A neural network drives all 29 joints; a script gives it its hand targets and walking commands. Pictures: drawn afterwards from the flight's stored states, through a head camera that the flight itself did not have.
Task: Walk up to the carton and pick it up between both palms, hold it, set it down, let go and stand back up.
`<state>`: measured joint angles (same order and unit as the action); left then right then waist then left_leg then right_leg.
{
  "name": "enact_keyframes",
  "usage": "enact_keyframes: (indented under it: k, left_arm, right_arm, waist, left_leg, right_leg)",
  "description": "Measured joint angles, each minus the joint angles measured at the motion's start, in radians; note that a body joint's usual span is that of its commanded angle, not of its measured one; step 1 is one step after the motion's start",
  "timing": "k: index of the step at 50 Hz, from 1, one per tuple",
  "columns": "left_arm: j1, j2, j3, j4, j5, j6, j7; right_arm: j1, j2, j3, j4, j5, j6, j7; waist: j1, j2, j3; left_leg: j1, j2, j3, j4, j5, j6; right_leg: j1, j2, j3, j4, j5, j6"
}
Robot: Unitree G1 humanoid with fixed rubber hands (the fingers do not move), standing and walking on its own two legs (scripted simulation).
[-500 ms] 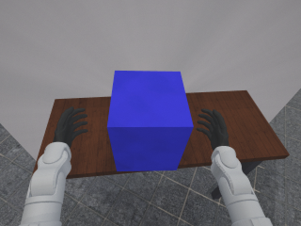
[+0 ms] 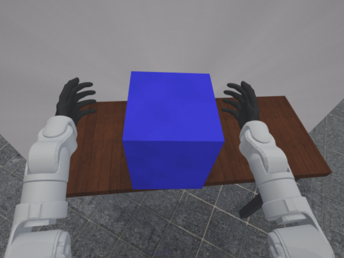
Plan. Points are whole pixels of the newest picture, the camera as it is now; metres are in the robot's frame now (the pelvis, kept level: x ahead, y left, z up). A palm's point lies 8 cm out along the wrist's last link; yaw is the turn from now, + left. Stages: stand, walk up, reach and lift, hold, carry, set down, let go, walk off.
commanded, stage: reach and lift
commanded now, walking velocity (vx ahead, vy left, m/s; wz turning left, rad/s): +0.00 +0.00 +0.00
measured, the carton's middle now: (169, 134) +0.42 +0.02 +0.01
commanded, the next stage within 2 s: none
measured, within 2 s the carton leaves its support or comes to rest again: neither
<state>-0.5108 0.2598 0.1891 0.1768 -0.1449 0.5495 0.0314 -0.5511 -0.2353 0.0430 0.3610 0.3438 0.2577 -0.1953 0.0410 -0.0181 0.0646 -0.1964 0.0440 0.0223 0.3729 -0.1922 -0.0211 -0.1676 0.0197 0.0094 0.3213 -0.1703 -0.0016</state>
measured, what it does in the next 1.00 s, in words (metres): stands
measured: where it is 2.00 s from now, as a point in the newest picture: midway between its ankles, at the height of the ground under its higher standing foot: outside the picture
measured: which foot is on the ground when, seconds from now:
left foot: down 0.00-1.00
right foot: down 0.00-1.00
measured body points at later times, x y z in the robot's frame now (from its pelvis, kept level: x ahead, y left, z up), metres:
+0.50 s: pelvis +0.00 +0.00 +0.00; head +0.02 +0.01 +0.45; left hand +0.43 +0.25 +0.18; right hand +0.46 -0.14 +0.17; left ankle +0.00 +0.13 -0.75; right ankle +0.00 -0.12 -0.75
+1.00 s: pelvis -0.01 +0.00 -0.01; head +0.04 +0.02 +0.44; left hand +0.41 +0.24 +0.07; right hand +0.45 -0.13 +0.08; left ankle +0.00 +0.13 -0.75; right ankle +0.00 -0.12 -0.75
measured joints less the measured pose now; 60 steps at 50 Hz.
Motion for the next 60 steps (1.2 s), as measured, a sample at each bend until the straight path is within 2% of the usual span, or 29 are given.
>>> enact_keyframes:
  k: [4, 11, 18, 26, 32, 38, 41, 46, 49, 60]
  left_arm:
    - [-0.041, 0.01, 0.008, 0.011, -0.001, 0.026, -0.001]
    - [-0.151, 0.043, -0.023, 0.125, -0.026, 0.019, 0.022]
    - [-0.278, 0.071, -0.048, 0.301, -0.047, -0.005, 0.028]
    - [-0.405, 0.104, -0.079, 0.512, -0.06, -0.08, 0.025]
    - [-0.462, 0.101, -0.117, 0.676, -0.059, -0.187, 0.022]
    - [-0.428, 0.062, -0.107, 0.805, -0.022, -0.329, 0.004]
    - [-0.383, 0.041, -0.102, 0.835, -0.004, -0.402, 0.007]
    - [-0.325, 0.005, -0.106, 0.844, 0.0, -0.522, 0.025]
    - [-0.333, -0.004, -0.104, 0.888, 0.0, -0.582, 0.031]
    - [-0.419, -0.007, -0.142, 1.162, -0.047, -0.811, 0.028]
  right_arm:
    - [-0.045, -0.019, 0.006, 0.031, 0.023, 0.021, -0.003]
    - [-0.139, -0.038, -0.013, 0.132, 0.032, 0.045, 0.017]
    - [-0.261, -0.055, 0.0, 0.263, 0.043, 0.057, 0.031]
    - [-0.401, -0.052, 0.004, 0.455, 0.045, 0.05, 0.037]
    - [-0.45, -0.027, -0.014, 0.586, 0.016, 0.007, 0.042]
    - [-0.411, 0.03, -0.036, 0.653, -0.033, -0.086, 0.029]
    - [-0.37, 0.053, -0.063, 0.657, -0.069, -0.144, 0.025]
    - [-0.312, 0.074, -0.101, 0.662, -0.112, -0.228, 0.044]
    - [-0.31, 0.077, -0.106, 0.691, -0.13, -0.267, 0.054]
    - [-0.342, 0.084, -0.07, 0.832, -0.115, -0.417, 0.08]
  waist:
    - [-0.007, 0.003, -0.002]
    - [-0.006, 0.002, -0.046]
    - [0.0, 0.006, -0.081]
    - [-0.001, -0.005, -0.104]
    - [-0.002, -0.009, -0.124]
    - [-0.005, -0.013, -0.12]
    - [-0.005, -0.016, -0.123]
    - [0.001, -0.015, -0.148]
    - [0.003, -0.013, -0.159]
    - [-0.011, -0.011, -0.237]
  left_leg:
    - [0.0, 0.0, -0.003, 0.002, -0.001, 0.0]
    - [-0.045, 0.002, -0.008, 0.013, 0.001, -0.001]
    - [-0.073, 0.003, -0.011, 0.017, 0.004, -0.002]
    - [-0.096, 0.002, -0.024, 0.012, 0.015, -0.006]
    - [-0.126, 0.001, -0.037, 0.023, 0.015, -0.008]
    - [-0.138, -0.002, -0.047, 0.036, 0.01, -0.008]
    - [-0.156, -0.003, -0.049, 0.046, 0.007, -0.008]
    - [-0.226, 0.0, -0.053, 0.078, 0.0, -0.01]
    - [-0.268, 0.003, -0.054, 0.099, -0.003, -0.01]
    - [-0.437, -0.001, -0.054, 0.175, -0.017, -0.01]
  right_leg:
    - [0.005, 0.001, -0.002, -0.007, 0.003, 0.001]
    - [-0.037, 0.002, -0.006, 0.001, 0.005, -0.001]
    - [-0.065, 0.004, -0.008, 0.008, 0.007, -0.003]
    - [-0.086, 0.004, -0.019, 0.008, 0.01, -0.007]
    - [-0.107, 0.004, -0.032, 0.01, 0.01, -0.008]
    - [-0.113, 0.001, -0.041, 0.019, 0.003, -0.008]
    - [-0.131, 0.001, -0.042, 0.028, 0.0, -0.007]
    - [-0.193, 0.004, -0.046, 0.05, -0.003, -0.008]
    - [-0.235, 0.007, -0.047, 0.068, -0.005, -0.009]
    - [-0.416, 0.002, -0.047, 0.172, -0.034, -0.008]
